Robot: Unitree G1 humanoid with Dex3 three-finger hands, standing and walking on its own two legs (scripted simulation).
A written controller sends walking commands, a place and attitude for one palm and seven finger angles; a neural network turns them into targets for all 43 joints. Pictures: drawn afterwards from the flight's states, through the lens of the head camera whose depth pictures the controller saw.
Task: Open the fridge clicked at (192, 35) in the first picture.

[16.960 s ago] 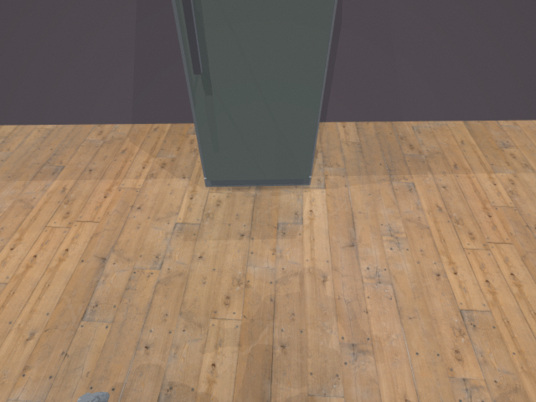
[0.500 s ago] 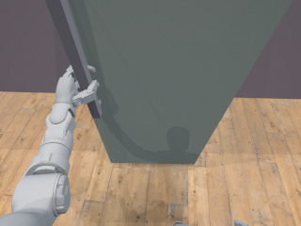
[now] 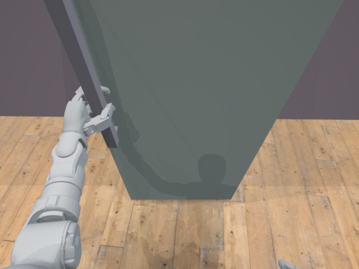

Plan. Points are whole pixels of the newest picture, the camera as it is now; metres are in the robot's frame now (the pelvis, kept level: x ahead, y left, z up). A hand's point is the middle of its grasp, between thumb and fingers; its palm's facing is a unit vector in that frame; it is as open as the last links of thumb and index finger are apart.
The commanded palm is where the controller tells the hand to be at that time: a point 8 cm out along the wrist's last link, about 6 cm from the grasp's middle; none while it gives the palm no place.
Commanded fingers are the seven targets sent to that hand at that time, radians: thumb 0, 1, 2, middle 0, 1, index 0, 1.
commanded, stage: grip the handle and tug to test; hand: left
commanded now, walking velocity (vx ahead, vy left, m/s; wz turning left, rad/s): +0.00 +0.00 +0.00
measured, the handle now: (92, 76) +0.49 +0.19 +0.17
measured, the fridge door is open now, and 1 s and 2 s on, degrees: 0 22 58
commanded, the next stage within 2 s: pull the door a little, standing still in 0.10 s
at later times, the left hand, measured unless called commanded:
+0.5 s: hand (104, 138) +0.37 +0.16 +0.10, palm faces +0.02 -1.00 +0.00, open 6.4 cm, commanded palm +0.31 +0.21 +0.10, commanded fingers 0.00 0.90 0.90 -0.45 -1.40 -0.45 -1.40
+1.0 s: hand (116, 189) +0.25 +0.12 +0.10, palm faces +0.09 -0.99 -0.13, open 6.7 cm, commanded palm +0.22 +0.17 +0.10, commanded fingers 0.00 0.90 0.90 -0.45 -1.40 -0.45 -1.40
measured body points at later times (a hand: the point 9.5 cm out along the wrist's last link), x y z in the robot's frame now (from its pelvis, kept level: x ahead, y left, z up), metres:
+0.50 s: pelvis +0.01 +0.00 +0.01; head +0.02 -0.01 +0.46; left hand +0.36 +0.22 +0.10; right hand +0.15 -0.24 -0.09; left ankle -0.01 +0.11 -0.72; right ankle +0.02 -0.11 -0.72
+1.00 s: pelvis -0.03 +0.00 +0.02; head -0.04 -0.02 +0.47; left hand +0.24 +0.17 +0.11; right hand +0.16 -0.21 -0.07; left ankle -0.01 +0.11 -0.72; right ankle +0.02 -0.11 -0.72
